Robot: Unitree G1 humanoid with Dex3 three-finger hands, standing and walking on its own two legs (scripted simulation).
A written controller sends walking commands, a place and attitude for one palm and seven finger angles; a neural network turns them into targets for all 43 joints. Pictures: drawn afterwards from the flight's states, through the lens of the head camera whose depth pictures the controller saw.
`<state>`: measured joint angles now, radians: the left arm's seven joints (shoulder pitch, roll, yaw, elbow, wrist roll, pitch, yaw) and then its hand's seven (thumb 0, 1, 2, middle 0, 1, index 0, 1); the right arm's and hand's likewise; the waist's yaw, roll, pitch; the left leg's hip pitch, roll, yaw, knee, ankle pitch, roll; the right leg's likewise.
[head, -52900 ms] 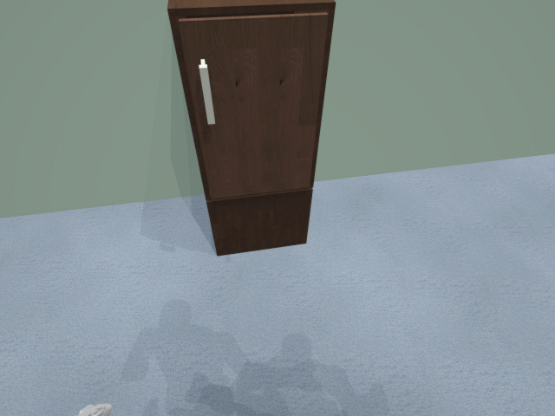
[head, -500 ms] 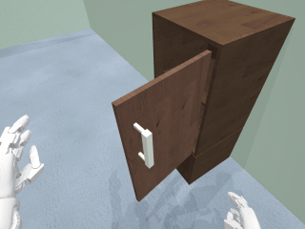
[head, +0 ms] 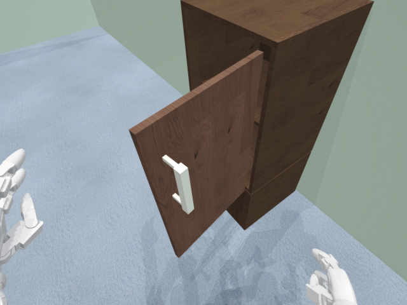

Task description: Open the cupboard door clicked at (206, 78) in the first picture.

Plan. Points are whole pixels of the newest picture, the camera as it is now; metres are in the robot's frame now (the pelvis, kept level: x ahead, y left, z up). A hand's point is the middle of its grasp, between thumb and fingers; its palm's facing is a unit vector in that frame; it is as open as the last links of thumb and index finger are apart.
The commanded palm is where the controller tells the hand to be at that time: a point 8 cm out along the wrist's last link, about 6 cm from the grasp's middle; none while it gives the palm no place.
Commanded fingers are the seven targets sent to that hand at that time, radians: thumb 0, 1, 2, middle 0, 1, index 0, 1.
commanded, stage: step back with the hand held close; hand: left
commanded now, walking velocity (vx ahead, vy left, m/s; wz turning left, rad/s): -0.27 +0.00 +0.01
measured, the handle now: (178, 185) +0.35 +0.09 +0.03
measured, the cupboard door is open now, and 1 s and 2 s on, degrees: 100 100 100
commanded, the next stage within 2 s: stop stepping back and stand still in 0.90 s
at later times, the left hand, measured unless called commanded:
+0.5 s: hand out of the picture +0.11 +0.30 +0.15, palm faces +0.45 -0.74 -0.50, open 7.4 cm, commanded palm +0.04 +0.34 +0.17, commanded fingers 0.00 0.90 0.90 -0.20 -0.30 -0.20 -0.30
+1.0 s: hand out of the picture +0.02 +0.31 +0.17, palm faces +0.40 -0.80 -0.44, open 7.4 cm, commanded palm -0.04 +0.34 +0.17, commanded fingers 0.00 0.90 0.90 -0.20 -0.30 -0.20 -0.30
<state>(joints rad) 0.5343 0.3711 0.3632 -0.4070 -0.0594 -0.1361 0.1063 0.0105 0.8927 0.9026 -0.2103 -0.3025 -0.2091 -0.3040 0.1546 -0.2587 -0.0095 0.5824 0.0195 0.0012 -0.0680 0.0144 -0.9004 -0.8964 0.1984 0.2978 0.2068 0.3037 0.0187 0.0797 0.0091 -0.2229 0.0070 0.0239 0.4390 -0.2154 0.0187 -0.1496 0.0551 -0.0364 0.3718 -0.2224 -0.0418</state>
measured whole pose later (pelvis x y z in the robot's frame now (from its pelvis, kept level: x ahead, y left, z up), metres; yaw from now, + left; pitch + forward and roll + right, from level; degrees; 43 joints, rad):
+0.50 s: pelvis -0.08 +0.03 -0.01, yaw +3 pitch +0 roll -2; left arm 0.54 0.42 0.42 -0.49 -0.01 -0.19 0.15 0.01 0.89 0.90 -0.21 -0.30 -0.21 -0.30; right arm 0.23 -0.22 0.00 0.55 0.01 -0.04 -0.08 0.01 -0.90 -0.90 0.20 0.30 0.21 0.30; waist -0.01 0.02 0.03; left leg -0.41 -0.03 0.02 0.53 -0.13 0.07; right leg -0.30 0.05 0.01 0.58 -0.25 0.00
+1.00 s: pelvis -0.18 +0.04 +0.00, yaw -1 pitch +3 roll -5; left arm 0.53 0.46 0.45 -0.59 -0.05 -0.21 0.15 0.01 0.89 0.90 -0.21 -0.30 -0.21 -0.30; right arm 0.13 -0.17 0.00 0.59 -0.01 -0.12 -0.04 0.01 -0.90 -0.90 0.20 0.30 0.21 0.30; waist 0.02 -0.02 0.03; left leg -0.43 0.04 0.04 0.41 -0.04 0.07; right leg -0.38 0.08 0.03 0.99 -0.47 0.01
